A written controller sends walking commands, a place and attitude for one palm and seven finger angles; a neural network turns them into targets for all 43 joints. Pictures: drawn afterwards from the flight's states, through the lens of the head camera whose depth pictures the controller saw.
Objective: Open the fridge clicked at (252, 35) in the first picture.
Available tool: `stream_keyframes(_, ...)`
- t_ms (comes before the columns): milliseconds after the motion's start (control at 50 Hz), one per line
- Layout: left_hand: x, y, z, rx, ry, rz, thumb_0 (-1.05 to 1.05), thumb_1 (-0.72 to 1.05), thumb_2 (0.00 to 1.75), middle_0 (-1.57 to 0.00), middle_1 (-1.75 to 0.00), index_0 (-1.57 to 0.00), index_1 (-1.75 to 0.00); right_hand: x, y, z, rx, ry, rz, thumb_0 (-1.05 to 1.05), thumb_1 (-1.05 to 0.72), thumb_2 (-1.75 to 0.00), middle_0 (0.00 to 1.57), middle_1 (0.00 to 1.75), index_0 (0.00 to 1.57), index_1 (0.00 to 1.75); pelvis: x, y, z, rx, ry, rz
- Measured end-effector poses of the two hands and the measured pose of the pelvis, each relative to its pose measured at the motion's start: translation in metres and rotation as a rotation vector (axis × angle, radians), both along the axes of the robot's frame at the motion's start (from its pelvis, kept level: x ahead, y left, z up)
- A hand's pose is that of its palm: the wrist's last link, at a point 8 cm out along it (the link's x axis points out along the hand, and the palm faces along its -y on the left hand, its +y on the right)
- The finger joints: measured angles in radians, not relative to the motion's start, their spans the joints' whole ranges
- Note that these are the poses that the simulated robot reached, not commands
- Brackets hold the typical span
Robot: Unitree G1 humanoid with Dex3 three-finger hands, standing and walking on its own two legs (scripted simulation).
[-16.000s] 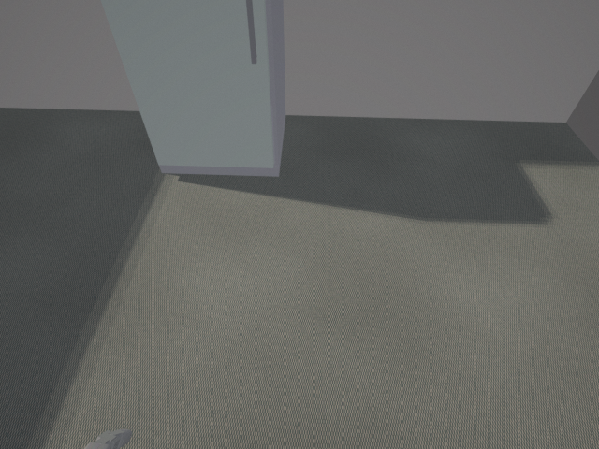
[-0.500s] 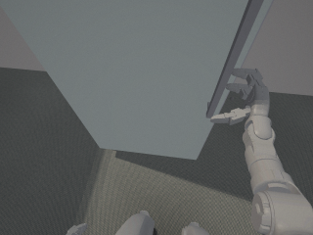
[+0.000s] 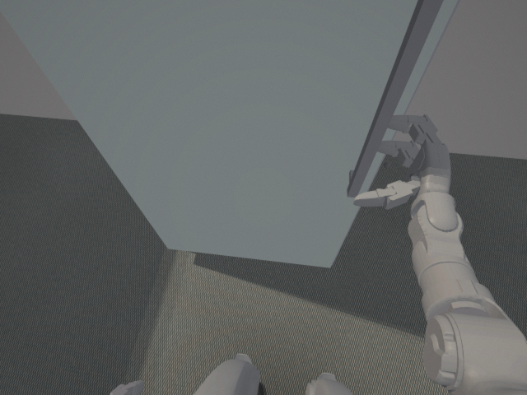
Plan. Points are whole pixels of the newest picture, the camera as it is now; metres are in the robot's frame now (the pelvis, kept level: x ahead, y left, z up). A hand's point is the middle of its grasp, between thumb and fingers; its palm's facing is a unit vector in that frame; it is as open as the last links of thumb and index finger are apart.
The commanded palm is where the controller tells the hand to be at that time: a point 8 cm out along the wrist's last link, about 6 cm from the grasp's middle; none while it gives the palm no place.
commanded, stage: slide the fingers in behind the handle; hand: right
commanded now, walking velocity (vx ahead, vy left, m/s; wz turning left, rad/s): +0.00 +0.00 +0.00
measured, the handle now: (388, 90) +0.51 -0.08 +0.17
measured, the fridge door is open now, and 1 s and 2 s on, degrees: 0 0 0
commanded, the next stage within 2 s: grip the handle and tug to test in 1.56 s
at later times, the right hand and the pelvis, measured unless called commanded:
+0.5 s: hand (370, 163) +0.46 -0.08 +0.07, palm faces -0.04 +1.00 -0.03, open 14.0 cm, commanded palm +0.43 -0.14 +0.07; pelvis +0.01 -0.01 +0.00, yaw +0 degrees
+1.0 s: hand (363, 169) +0.45 -0.07 +0.07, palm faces -0.04 +1.00 -0.01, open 14.1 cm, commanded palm +0.43 -0.12 +0.07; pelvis +0.01 +0.00 +0.00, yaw +0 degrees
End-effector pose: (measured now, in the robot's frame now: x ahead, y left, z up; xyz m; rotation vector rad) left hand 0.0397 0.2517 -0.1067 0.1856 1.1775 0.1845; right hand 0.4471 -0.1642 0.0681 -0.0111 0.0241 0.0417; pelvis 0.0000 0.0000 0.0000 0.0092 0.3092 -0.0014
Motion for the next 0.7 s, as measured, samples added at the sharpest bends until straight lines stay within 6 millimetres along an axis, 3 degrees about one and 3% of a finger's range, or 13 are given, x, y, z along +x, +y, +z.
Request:
stream_keyframes(280, 0.007, -0.011, 0.001, -0.025, -0.016, -0.002, 0.00, 0.91, 0.90, -0.20, -0.30, -0.20, -0.30, -0.012, 0.015, 0.000, -0.004, -0.017, 0.008, -0.01, 0.50, -0.30, 0.30, 1.20, 0.30, 1.20, 0.005, -0.007, 0.003, 0.000, -0.016, 0.006)
stream_keyframes(520, 0.015, -0.010, -0.001, -0.018, -0.025, -0.011, 0.00, 0.91, 0.90, -0.20, -0.30, -0.20, -0.30, -0.005, 0.027, 0.004, -0.016, -0.051, 0.007, -0.01, 0.50, -0.30, 0.30, 1.20, 0.30, 1.20, 0.007, -0.007, 0.001, -0.001, -0.007, 0.006)
stream_keyframes(700, 0.016, -0.008, 0.003, -0.023, -0.026, -0.002, 0.00, 0.91, 0.90, -0.20, -0.30, -0.20, -0.30, -0.013, 0.023, 0.001, 0.003, -0.029, -0.020, -0.01, 0.50, -0.30, 0.30, 1.20, 0.30, 1.20, 0.011, -0.004, 0.005, -0.004, -0.016, 0.011)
